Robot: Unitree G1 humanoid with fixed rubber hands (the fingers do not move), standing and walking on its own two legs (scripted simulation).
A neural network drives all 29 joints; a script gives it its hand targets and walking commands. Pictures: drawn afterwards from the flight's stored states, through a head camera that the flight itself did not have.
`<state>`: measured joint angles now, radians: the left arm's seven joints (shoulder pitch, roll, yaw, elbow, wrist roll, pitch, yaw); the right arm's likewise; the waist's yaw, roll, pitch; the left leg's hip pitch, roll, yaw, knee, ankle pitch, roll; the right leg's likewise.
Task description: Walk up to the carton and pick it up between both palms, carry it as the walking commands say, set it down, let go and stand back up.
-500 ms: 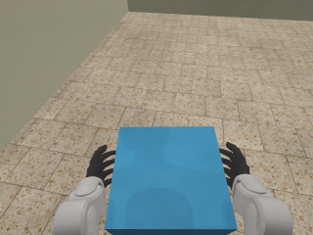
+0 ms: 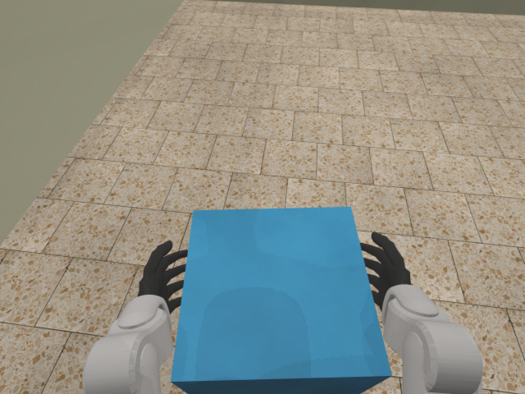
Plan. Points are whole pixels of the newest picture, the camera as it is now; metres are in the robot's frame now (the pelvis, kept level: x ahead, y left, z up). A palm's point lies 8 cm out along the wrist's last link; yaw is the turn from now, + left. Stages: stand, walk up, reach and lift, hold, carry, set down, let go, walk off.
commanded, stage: carry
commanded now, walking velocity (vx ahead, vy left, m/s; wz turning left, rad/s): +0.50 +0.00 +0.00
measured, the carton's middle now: (273, 315) +0.24 +0.00 +0.01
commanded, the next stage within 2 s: none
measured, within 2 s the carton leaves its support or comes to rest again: neither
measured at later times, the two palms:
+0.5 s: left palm (198, 118) +0.59 +0.13 +0.09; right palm (349, 108) +0.62 -0.17 +0.09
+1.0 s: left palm (197, 41) +0.94 +0.16 +0.09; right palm (311, 33) +0.94 -0.14 +0.10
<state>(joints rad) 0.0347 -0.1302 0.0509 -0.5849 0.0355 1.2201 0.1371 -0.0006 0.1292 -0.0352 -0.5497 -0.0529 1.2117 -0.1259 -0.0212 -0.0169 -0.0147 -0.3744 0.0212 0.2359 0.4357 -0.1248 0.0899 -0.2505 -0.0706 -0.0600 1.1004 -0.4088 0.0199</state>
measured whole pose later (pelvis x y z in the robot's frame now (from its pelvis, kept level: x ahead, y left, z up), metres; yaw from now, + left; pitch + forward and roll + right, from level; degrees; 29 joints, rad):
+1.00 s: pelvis +0.70 +0.01 +0.02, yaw +0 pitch +3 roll -1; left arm 0.06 -0.13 0.03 -0.62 0.04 1.18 0.14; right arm 0.05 0.13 -0.04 -0.60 -0.04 1.16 -0.11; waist -0.01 -0.03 0.03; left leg -0.22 0.05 0.23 0.27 -0.11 0.05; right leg -0.42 -0.06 -0.10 0.77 -0.33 0.04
